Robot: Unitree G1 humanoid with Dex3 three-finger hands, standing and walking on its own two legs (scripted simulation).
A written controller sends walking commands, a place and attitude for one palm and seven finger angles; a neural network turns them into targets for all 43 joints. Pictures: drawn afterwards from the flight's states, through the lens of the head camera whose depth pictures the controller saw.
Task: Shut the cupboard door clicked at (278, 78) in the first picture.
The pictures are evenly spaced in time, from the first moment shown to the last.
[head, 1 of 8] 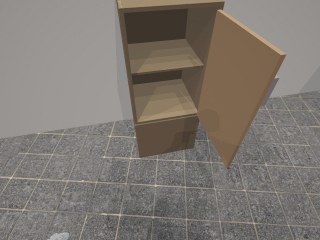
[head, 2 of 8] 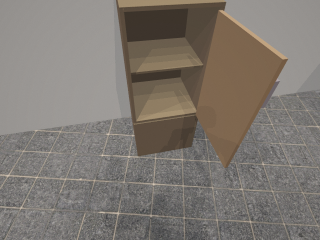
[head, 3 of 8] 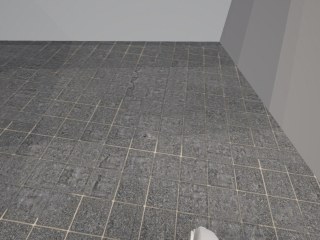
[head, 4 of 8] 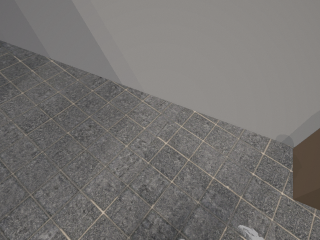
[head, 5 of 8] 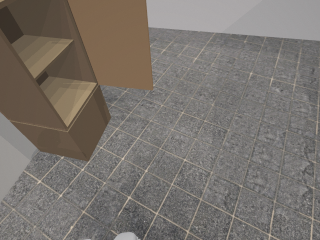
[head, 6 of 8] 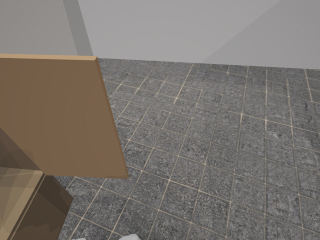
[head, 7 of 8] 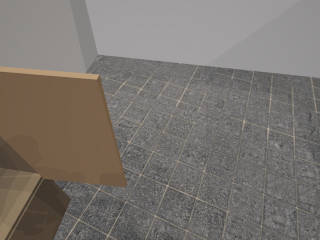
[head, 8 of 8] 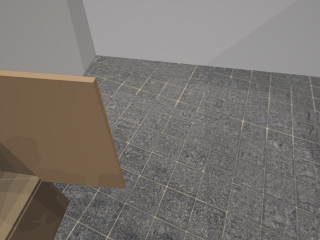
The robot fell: no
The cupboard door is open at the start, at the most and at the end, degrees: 93 93 93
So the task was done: no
